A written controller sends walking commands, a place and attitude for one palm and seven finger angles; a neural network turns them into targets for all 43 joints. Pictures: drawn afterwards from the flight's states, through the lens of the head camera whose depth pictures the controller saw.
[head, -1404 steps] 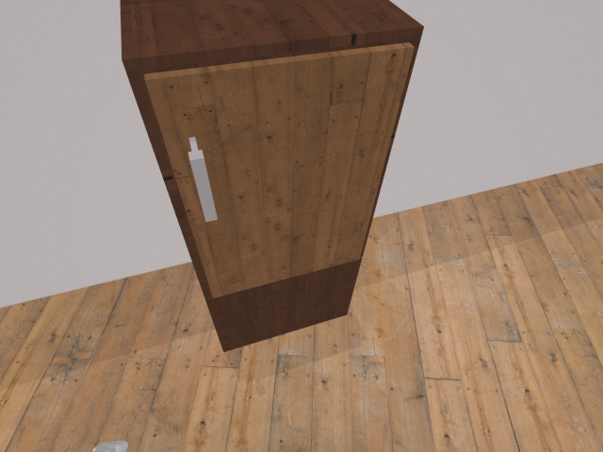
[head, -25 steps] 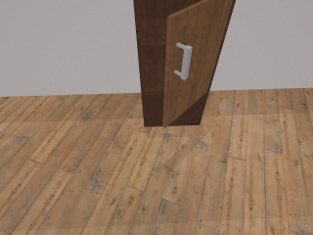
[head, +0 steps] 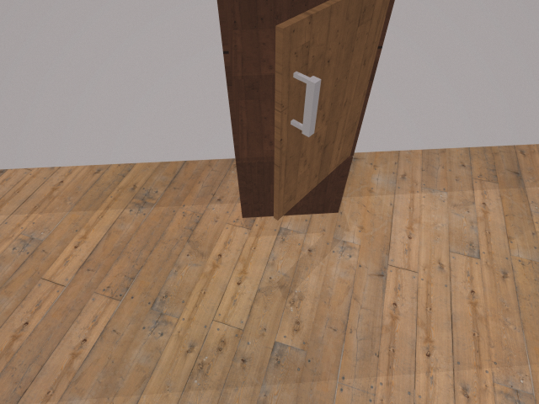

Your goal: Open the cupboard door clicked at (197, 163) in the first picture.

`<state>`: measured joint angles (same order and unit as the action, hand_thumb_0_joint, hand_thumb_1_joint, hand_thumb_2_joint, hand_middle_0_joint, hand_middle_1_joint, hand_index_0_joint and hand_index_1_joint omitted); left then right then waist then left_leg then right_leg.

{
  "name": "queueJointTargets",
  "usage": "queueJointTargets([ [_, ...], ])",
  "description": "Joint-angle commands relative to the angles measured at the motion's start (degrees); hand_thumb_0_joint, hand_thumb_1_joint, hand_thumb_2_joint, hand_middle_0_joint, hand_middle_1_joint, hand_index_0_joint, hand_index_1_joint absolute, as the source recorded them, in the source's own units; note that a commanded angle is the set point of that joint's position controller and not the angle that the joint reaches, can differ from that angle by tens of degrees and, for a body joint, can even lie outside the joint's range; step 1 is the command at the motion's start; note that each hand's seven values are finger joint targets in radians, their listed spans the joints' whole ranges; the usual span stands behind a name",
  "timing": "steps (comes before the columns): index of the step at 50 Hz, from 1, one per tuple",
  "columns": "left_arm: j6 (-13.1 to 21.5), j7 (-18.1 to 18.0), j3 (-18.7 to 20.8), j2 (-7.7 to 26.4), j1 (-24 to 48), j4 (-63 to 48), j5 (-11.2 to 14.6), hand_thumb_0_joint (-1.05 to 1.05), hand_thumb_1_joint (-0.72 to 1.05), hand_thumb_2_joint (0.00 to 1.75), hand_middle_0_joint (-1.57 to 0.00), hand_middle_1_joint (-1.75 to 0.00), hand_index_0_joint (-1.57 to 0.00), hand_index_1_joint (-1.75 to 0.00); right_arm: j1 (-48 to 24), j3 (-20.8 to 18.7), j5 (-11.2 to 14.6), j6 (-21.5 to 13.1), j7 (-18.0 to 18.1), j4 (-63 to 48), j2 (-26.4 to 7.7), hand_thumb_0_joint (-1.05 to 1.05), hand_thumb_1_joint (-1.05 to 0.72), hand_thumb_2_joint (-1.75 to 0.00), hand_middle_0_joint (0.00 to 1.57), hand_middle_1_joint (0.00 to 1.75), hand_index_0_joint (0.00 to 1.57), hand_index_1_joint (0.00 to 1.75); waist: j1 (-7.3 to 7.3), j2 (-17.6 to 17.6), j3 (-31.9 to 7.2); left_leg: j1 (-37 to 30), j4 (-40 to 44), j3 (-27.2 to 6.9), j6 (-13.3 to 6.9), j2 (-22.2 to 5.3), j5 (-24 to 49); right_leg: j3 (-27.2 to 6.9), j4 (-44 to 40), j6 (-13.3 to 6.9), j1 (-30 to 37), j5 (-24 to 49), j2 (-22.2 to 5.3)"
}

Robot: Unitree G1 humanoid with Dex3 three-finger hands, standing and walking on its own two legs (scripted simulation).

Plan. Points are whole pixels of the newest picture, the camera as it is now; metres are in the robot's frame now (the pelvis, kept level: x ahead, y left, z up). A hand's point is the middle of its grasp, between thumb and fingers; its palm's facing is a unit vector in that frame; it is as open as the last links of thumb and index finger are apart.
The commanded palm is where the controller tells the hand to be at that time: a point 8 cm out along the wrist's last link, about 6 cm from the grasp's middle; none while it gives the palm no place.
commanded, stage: walk to a spot facing it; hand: left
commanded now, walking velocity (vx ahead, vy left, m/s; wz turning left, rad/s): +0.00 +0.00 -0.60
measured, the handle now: (303, 104) +0.70 -0.03 +0.05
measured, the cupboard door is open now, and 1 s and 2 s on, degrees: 44 44 44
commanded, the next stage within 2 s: none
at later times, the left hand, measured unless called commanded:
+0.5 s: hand out of the picture +0.07 +0.15 -0.16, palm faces -0.19 -0.93 -0.31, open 7.4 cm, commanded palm none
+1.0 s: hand (188, 390) +0.17 +0.16 -0.19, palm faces -0.45 -0.86 -0.24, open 7.4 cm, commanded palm none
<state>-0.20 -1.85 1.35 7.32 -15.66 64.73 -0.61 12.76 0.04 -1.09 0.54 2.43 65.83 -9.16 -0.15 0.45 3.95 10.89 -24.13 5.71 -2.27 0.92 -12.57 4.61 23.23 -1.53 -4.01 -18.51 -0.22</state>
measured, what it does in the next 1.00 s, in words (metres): steps on the spot, turning right: left foot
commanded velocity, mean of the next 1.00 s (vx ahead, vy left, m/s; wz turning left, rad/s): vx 0.00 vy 0.00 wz -0.60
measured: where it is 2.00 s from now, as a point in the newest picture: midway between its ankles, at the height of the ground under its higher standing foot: outside the picture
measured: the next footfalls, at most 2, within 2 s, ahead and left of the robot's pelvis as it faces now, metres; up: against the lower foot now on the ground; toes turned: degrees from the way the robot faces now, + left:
left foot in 0.92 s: +0.11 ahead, +0.08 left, +0.00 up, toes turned -32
right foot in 1.32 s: -0.05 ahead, -0.14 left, +0.00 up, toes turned -50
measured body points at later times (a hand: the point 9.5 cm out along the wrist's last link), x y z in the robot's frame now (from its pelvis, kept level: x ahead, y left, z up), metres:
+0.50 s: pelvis -0.02 -0.05 +0.00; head +0.04 -0.10 +0.44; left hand +0.08 +0.19 -0.13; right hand +0.00 -0.31 -0.17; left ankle -0.02 +0.12 -0.65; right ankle -0.06 -0.10 -0.74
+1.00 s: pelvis +0.02 +0.00 -0.01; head +0.09 -0.01 +0.43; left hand +0.19 +0.21 -0.17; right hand +0.02 -0.28 -0.13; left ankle +0.08 +0.10 -0.74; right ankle -0.07 -0.10 -0.70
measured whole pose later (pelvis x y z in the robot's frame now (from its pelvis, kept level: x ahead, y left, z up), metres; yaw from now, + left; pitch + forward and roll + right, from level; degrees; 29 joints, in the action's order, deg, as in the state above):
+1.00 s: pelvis +0.02 +0.00 -0.01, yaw -32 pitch +2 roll -1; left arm -3.3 0.2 5.6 15.1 -12.3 52.6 -1.4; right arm 4.8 -0.8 -1.2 0.9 2.1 48.1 -11.1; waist -3.0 -3.0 6.8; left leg 17.3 -33.0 -0.4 -1.2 -0.6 -17.5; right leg -7.6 53.6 1.8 -24.0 -29.6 5.9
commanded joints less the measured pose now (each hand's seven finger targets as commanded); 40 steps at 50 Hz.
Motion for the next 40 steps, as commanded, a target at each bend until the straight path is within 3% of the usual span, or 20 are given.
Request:
queueJointTargets([
  [1, -0.86, -0.12, 2.65, 8.65, -2.62, -3.37, -0.22, 0.00, 0.90, 0.90, -0.20, -0.30, -0.20, -0.30, 4.48, -2.59, 0.00, 0.55, 0.86, -2.74, -7.36, 0.00, -0.90, -0.90, 0.20, 0.30, 0.20, 0.30, 1.12, -1.26, -0.80, -2.20, -1.16, -5.05, 0.04, -9.68, 11.54, -7.82, 0.05, -1.64, -6.78, 17.18, -6.62],
  [4, -1.40, 0.33, 3.34, 8.82, -1.50, -5.37, -0.41, 0.00, 0.90, 0.90, -0.20, -0.30, -0.20, -0.30, 3.85, -3.45, -0.15, 0.67, 1.06, -4.80, -8.45, 0.00, -0.90, -0.90, 0.20, 0.30, 0.20, 0.30, 1.29, 1.36, -1.58, -2.84, -0.78, -6.06, -0.86, -12.01, 10.57, -8.51, 3.91, -1.39, -10.19, 15.44, -5.01],
  [7, -1.69, 0.83, 3.76, 8.53, -0.87, -7.20, -0.59, 0.00, 0.90, 0.90, -0.20, -0.30, -0.20, -0.30, 3.55, -4.34, -0.27, 0.55, 1.17, -6.54, -10.31, 0.00, -0.90, -0.90, 0.20, 0.30, 0.20, 0.30, 0.87, 4.24, -3.12, -3.59, 1.14, -9.38, -3.42, -16.63, 9.22, -7.48, 9.89, -0.53, -13.54, 8.79, -2.22],
  [10, -2.32, 1.56, 3.90, 7.50, 1.42, -9.35, -0.68, 0.00, 0.90, 0.90, -0.20, -0.30, -0.20, -0.30, 3.85, -4.85, -0.78, 0.14, 0.91, -7.82, -12.07, 0.00, -0.90, -0.90, 0.20, 0.30, 0.20, 0.30, 1.23, 10.04, -3.62, -5.14, 5.61, -12.22, -7.67, -23.44, 11.62, -4.19, 22.36, 0.62, -18.67, -10.65, -0.21],
  [12, -2.51, 1.94, 3.99, 7.48, 2.32, -10.38, -0.72, 0.00, 0.90, 0.90, -0.20, -0.30, -0.20, -0.30, 2.10, -4.95, -0.95, 0.06, 0.72, -9.24, -12.37, 0.00, -0.90, -0.90, 0.20, 0.30, 0.20, 0.30, 0.37, 8.50, -2.94, -1.61, 5.51, -10.77, -7.95, -24.66, 11.60, -4.65, 23.02, 0.60, -16.84, -12.60, -1.47],
  [14, -2.27, 2.22, 4.12, 7.47, -0.89, -9.88, -0.79, 0.00, 0.90, 0.90, -0.20, -0.30, -0.20, -0.30, -1.32, -5.00, -0.89, 0.23, 0.40, -10.93, -12.96, 0.00, -0.90, -0.90, 0.20, 0.30, 0.20, 0.30, -2.09, 5.11, -4.06, 1.90, -0.01, -4.57, -4.83, -21.53, 12.27, -2.84, 14.80, 0.85, -10.28, -4.58, -1.20],
  [15, -2.04, 2.14, 4.50, 8.55, -3.68, -9.10, -1.00, 0.00, 0.90, 0.90, -0.20, -0.30, -0.20, -0.30, -3.53, -5.11, -0.54, 0.54, 0.28, -12.05, -12.73, 0.00, -0.90, -0.90, 0.20, 0.30, 0.20, 0.30, -3.88, 0.59, -3.66, 6.03, -6.18, -1.14, -2.00, -18.34, 7.60, -4.30, 6.26, 0.56, -5.83, 4.36, -1.52],
  [16, -1.30, 1.49, 5.34, 13.62, -5.73, -9.01, -1.70, 0.00, 0.90, 0.90, -0.20, -0.30, -0.20, -0.30, -4.38, -4.87, 0.15, 0.90, 0.02, -13.69, -9.65, 0.00, -0.90, -0.90, 0.20, 0.30, 0.20, 0.30, -4.75, -16.72, -4.73, 13.45, -18.79, 4.38, 2.71, -9.74, -6.04, -19.96, -5.16, -2.22, -1.68, 12.85, -10.78],
  [17, -1.21, 0.83, 6.09, 18.02, -5.76, -9.33, -1.45, 0.00, 0.90, 0.90, -0.20, -0.30, -0.20, -0.30, -8.08, -4.59, 0.26, 1.20, -0.55, -15.89, -8.01, 0.00, -0.90, -0.90, 0.20, 0.30, 0.20, 0.30, -5.94, -22.71, -1.23, 21.95, -31.75, 2.70, 4.86, -3.27, -23.21, -33.16, -7.89, -8.07, -2.28, 24.48, -20.26],
  [18, -1.07, 0.56, 6.03, 17.95, -4.87, -9.60, -0.83, 0.00, 0.90, 0.90, -0.20, -0.30, -0.20, -0.30, -7.52, -4.82, 0.21, 1.60, -0.78, -15.62, -9.15, 0.00, -0.90, -0.90, 0.20, 0.30, 0.20, 0.30, -4.86, -16.13, -1.81, 22.84, -38.79, -3.82, 4.59, -4.31, -21.26, -31.34, -6.68, -11.21, -2.77, 21.84, -20.08],
  [19, -1.00, 0.11, 5.68, 15.39, -1.99, -10.83, -0.71, 0.00, 0.90, 0.90, -0.20, -0.30, -0.20, -0.30, -8.43, -5.14, 0.10, 2.06, -0.88, -14.91, -9.38, 0.00, -0.90, -0.90, 0.20, 0.30, 0.20, 0.30, -3.30, -13.18, 0.45, 23.90, -41.63, -6.32, 4.51, -5.15, -17.26, -30.01, -7.01, -9.82, -5.77, 19.02, -16.52],
  [20, -1.07, 0.03, 5.50, 14.88, 0.85, -11.87, -0.58, 0.00, 0.90, 0.90, -0.20, -0.30, -0.20, -0.30, -8.60, -5.22, 0.11, 2.35, -0.99, -14.72, -8.74, 0.00, -0.90, -0.90, 0.20, 0.30, 0.20, 0.30, -1.91, -9.41, 1.23, 24.76, -43.18, -6.68, 5.06, -5.15, -13.61, -28.28, -5.79, -9.00, -5.45, 19.90, -14.30],
  [21, -0.81, -0.18, 5.49, 14.42, 1.34, -12.35, -0.37, 0.00, 0.90, 0.90, -0.20, -0.30, -0.20, -0.30, -7.94, -5.05, 0.12, 2.30, -1.05, -14.68, -8.79, 0.00, -0.90, -0.90, 0.20, 0.30, 0.20, 0.30, -1.62, -5.32, -1.28, 24.37, -43.25, -6.89, 5.52, -5.40, -11.30, -26.96, -4.37, -7.86, -3.15, 23.38, -13.55],
  [23, -0.15, -0.23, 5.18, 14.31, -0.10, -12.70, -0.28, 0.00, 0.90, 0.90, -0.20, -0.30, -0.20, -0.30, -7.65, -4.73, 0.26, 2.12, -1.01, -14.80, -7.92, 0.00, -0.90, -0.90, 0.20, 0.30, 0.20, 0.30, -1.59, -3.66, -5.12, 24.26, -41.80, -7.00, 6.32, -4.93, -9.62, -24.32, -1.66, -6.79, 2.39, 34.00, -11.71],
  [25, 0.04, -0.32, 5.28, 14.64, -2.11, -12.24, -0.25, 0.00, 0.90, 0.90, -0.20, -0.30, -0.20, -0.30, -8.78, -4.55, 0.41, 2.16, -0.61, -15.64, -7.81, 0.00, -0.90, -0.90, 0.20, 0.30, 0.20, 0.30, -2.22, -3.90, -7.49, 24.69, -40.31, -7.33, 6.72, -4.36, -9.89, -24.32, 0.13, -6.27, 6.35, 41.61, -10.99],
  [26, 0.01, -0.42, 5.42, 14.61, -3.07, -11.98, -0.27, 0.00, 0.90, 0.90, -0.20, -0.30, -0.20, -0.30, -9.43, -4.59, 0.50, 2.16, -0.50, -15.96, -7.77, 0.00, -0.90, -0.90, 0.20, 0.30, 0.20, 0.30, -2.68, -5.39, -8.18, 25.04, -39.75, -7.27, 6.86, -4.07, -9.59, -24.09, 0.85, -5.01, 8.31, 44.85, -10.20],
  [28, -0.24, -0.41, 5.53, 14.61, -3.93, -12.25, -0.24, 0.00, 0.90, 0.90, -0.20, -0.30, -0.20, -0.30, -10.51, -4.46, 0.62, 2.25, -0.13, -16.65, -8.22, 0.00, -0.90, -0.90, 0.20, 0.30, 0.20, 0.30, -3.04, -6.78, -8.28, 25.79, -39.54, -7.74, 7.07, -3.77, -9.52, -24.82, 1.01, -4.78, 9.32, 47.18, -9.82],
  [31, -0.43, -0.46, 5.65, 14.55, -4.53, -12.67, -0.60, 0.00, 0.90, 0.90, -0.20, -0.30, -0.20, -0.30, -12.50, -4.35, 0.72, 1.98, 0.03, -18.05, -8.46, 0.00, -0.90, -0.90, 0.20, 0.30, 0.20, 0.30, -3.36, -8.33, -8.11, 25.32, -37.73, -8.28, 7.13, -3.43, -10.65, -27.15, 1.51, -6.13, 8.93, 47.59, -9.83],
  [34, -0.56, -0.26, 5.77, 14.93, -4.12, -13.57, -0.76, 0.00, 0.90, 0.90, -0.20, -0.30, -0.20, -0.30, -13.84, -4.23, 0.82, 1.77, -0.05, -19.19, -8.41, 0.00, -0.90, -0.90, 0.20, 0.30, 0.20, 0.30, -3.21, -7.63, -6.95, 24.31, -35.52, -8.56, 6.87, -2.82, -11.31, -29.80, 1.03, -8.56, 6.23, 44.90, -9.98],
  [40, -0.75, -0.11, 6.24, 16.27, -2.02, -15.15, -1.07, 0.00, 0.90, 0.90, -0.20, -0.30, -0.20, -0.30, -13.99, -4.03, 1.37, 0.82, -0.20, -21.03, -8.03, 0.00, -0.90, -0.90, 0.20, 0.30, 0.20, 0.30, -2.76, -7.55, -7.44, 17.83, -25.80, -8.70, 5.75, -1.03, -12.93, -33.94, 2.15, -10.01, 2.08, 43.01, -9.58],
])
